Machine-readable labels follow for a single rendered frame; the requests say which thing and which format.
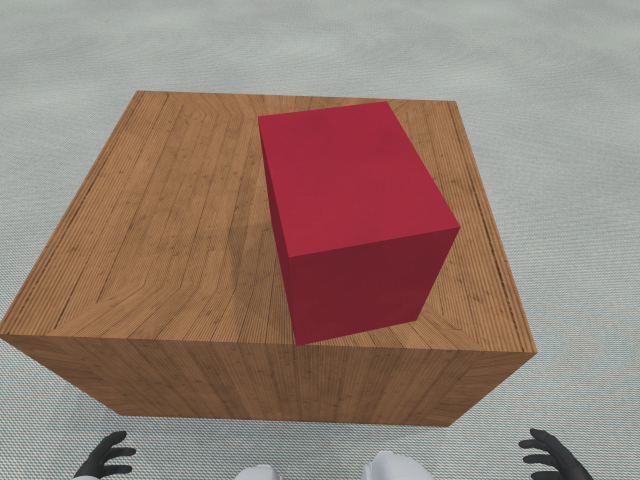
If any pedestal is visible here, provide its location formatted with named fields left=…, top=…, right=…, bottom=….
left=0, top=90, right=538, bottom=427

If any robot left hand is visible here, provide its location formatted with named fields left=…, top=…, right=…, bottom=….
left=73, top=430, right=136, bottom=479

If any carton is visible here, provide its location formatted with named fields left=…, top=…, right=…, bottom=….
left=258, top=101, right=461, bottom=346

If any right robot thigh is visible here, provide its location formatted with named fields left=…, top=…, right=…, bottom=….
left=362, top=454, right=435, bottom=480

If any robot right hand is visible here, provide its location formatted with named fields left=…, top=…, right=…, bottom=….
left=518, top=428, right=594, bottom=480

